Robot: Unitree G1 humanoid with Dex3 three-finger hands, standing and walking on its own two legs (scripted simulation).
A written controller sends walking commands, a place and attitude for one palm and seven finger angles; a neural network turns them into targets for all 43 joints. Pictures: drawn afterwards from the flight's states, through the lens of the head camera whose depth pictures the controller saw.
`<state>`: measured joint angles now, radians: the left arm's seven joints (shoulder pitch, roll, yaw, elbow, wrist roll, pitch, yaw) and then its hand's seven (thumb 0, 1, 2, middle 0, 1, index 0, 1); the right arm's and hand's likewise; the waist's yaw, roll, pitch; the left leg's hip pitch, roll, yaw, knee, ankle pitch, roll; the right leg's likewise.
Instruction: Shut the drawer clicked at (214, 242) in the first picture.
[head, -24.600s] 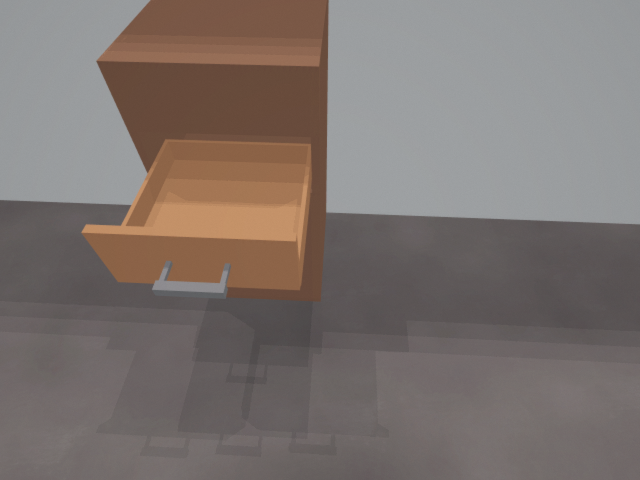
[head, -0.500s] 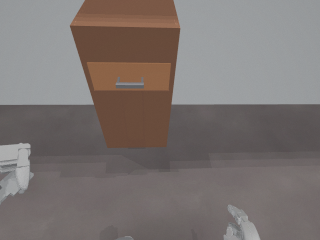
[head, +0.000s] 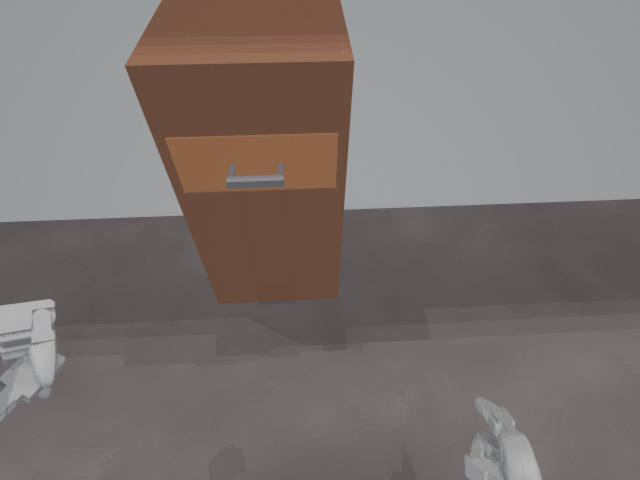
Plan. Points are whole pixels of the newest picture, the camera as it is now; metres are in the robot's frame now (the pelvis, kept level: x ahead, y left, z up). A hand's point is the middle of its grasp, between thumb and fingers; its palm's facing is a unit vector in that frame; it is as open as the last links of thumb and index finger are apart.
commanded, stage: stop stepping back and stand still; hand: left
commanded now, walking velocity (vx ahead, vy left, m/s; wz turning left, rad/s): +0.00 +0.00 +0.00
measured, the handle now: (256, 175) +0.76 +0.19 -0.13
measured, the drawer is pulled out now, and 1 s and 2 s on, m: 0.00 0.00 0.00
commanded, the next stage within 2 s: let the arm hang, fingers relaxed in 0.20 s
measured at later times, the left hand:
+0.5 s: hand out of the picture +0.14 +0.23 -0.11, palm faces +0.03 -0.94 -0.35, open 3.0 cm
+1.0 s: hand out of the picture -0.07 +0.20 -0.17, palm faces +0.05 -0.97 -0.22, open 6.5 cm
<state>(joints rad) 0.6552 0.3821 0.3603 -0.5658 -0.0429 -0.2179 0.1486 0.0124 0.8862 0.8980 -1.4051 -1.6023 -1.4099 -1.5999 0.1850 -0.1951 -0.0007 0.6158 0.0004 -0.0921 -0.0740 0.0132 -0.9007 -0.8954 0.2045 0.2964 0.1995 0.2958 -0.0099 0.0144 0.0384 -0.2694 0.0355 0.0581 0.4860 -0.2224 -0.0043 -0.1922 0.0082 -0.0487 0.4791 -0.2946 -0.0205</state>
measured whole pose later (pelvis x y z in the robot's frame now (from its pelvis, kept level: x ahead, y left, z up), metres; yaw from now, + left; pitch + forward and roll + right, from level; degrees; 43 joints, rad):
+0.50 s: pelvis -0.01 +0.01 -0.01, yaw +2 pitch +0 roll +0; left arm 0.26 0.27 0.04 0.56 0.03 0.03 0.01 0.01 0.90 0.90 -1.26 -1.47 -1.27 -1.47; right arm 0.13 -0.28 -0.01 0.81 -0.02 0.00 0.01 0.01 -0.90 -0.90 0.20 0.30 0.20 0.30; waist -0.02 0.05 0.01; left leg -0.34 0.00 0.04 0.59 -0.26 0.01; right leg -0.26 -0.03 -0.07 0.60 -0.35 -0.01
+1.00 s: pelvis -0.02 +0.02 +0.00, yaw +2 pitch -2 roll +0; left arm 0.33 0.17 0.00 1.16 0.00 0.01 0.03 0.01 0.91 0.90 -0.35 -0.48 -0.35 -0.48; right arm 0.30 -0.13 0.00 1.14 -0.02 0.02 -0.03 0.01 -0.90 -0.90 0.20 0.30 0.20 0.30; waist 0.00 0.03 0.06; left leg -0.24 0.00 0.05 0.42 -0.15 0.03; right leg -0.15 -0.03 -0.07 0.42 -0.23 0.00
